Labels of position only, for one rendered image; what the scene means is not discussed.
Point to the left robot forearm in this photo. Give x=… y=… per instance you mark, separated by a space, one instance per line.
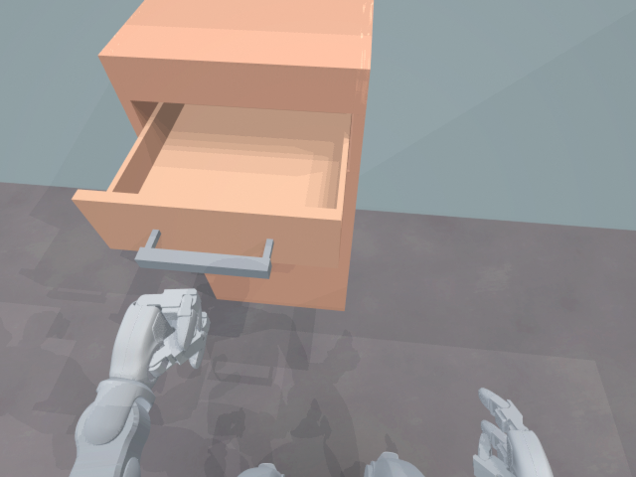
x=112 y=431

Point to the right robot shin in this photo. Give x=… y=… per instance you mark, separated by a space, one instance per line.
x=388 y=455

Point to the robot right hand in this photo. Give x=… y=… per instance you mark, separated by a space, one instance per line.
x=520 y=453

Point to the robot left hand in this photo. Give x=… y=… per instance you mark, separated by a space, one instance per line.
x=144 y=329

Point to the drawer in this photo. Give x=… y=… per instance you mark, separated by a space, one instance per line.
x=223 y=179

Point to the cabinet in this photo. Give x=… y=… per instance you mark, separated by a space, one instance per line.
x=311 y=55

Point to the handle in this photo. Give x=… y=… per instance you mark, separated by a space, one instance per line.
x=204 y=262

